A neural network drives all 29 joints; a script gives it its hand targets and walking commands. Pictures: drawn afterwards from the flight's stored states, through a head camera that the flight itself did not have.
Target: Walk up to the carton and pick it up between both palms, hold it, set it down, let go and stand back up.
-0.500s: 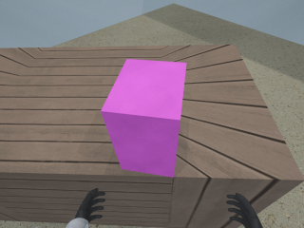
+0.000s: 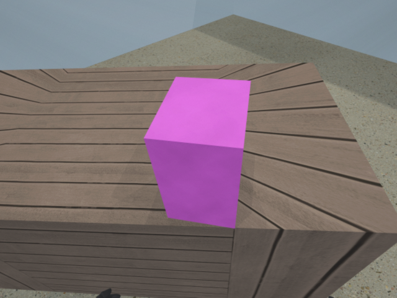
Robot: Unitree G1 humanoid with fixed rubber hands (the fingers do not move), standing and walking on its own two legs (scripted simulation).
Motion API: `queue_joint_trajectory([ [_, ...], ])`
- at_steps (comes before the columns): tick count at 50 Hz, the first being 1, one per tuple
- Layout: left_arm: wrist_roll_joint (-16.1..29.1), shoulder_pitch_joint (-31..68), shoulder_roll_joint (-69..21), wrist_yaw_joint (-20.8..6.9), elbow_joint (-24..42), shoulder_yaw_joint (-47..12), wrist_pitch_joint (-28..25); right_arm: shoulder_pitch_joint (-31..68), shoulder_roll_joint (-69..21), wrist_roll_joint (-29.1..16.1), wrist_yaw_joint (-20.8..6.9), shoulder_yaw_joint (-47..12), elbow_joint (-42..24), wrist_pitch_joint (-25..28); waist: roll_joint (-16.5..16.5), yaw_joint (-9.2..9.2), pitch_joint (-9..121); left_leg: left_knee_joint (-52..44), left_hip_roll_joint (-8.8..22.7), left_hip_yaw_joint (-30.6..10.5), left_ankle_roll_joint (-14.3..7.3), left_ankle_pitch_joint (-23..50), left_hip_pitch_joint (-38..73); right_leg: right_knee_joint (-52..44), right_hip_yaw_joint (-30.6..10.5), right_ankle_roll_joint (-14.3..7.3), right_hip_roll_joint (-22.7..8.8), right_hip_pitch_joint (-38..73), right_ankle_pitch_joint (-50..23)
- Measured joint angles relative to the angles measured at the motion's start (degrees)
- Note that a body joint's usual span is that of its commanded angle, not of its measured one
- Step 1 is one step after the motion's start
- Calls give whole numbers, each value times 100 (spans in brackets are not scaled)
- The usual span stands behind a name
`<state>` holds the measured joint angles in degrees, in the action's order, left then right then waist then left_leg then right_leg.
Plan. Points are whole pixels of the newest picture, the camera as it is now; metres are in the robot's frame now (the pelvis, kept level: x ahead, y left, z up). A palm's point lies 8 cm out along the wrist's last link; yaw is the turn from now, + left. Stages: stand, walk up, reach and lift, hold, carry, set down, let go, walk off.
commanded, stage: stand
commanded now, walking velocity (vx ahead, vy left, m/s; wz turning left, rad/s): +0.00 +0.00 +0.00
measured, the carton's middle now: (206, 154) +0.40 +0.02 +0.08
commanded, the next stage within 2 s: none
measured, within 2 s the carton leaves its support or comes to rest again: neither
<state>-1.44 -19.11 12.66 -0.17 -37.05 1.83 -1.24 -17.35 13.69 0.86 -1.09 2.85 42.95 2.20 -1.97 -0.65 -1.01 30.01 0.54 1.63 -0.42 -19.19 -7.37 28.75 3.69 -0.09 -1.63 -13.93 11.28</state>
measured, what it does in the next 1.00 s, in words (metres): stands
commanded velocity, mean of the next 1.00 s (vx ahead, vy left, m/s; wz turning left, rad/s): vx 0.00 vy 0.00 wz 0.00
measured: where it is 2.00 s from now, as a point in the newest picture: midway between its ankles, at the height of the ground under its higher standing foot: outside the picture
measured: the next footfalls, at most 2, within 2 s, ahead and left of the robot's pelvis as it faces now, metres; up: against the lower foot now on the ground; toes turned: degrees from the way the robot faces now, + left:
none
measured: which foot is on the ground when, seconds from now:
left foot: down 0.00-1.00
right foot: down 0.00-1.00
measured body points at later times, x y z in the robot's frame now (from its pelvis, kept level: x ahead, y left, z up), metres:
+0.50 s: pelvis -0.02 +0.01 +0.00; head -0.03 +0.00 +0.45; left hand +0.03 +0.26 -0.12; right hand +0.03 -0.24 -0.13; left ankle -0.03 +0.11 -0.73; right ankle +0.05 -0.12 -0.73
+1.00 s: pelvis -0.02 +0.00 +0.00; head -0.02 -0.01 +0.45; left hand +0.02 +0.25 -0.13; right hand +0.02 -0.25 -0.14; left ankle -0.03 +0.11 -0.73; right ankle +0.05 -0.12 -0.73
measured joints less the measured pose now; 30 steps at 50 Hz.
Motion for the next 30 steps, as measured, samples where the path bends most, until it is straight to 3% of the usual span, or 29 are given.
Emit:
queue_joint_trajectory([
  [13,14,-291,2,35,-398,-42,-63,-416,-55,-14,-36,-65,72,-54,157,24,-52,-3,-122,64,-75,136,-157,56,-80,60,-115,-193,-119],
  [30,41,-381,-8,80,-771,-135,-55,-474,-54,-37,7,-144,177,-95,127,15,-31,20,-162,116,-94,169,-233,127,-140,79,-150,-308,-141],
])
